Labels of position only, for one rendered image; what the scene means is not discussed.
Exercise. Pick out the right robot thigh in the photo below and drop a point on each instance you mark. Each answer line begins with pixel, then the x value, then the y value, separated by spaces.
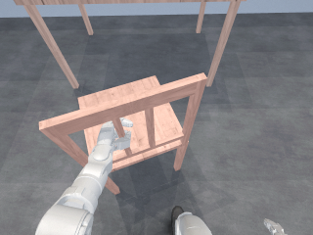
pixel 189 224

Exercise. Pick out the chair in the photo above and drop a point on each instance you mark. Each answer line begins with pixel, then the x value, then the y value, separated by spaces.
pixel 156 129

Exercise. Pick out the right robot hand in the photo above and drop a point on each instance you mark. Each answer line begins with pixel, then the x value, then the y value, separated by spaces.
pixel 274 228

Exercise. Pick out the table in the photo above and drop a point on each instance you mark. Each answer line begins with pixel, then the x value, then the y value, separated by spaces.
pixel 32 11

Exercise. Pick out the left robot hand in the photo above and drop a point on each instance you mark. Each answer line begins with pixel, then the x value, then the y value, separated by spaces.
pixel 108 134

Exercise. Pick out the left robot forearm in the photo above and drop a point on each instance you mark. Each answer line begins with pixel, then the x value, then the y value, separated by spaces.
pixel 90 182

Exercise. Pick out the right robot shin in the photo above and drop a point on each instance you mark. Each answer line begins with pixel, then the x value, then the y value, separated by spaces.
pixel 184 213

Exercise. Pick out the robot left upper arm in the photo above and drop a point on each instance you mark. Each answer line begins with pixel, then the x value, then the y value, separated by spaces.
pixel 66 220

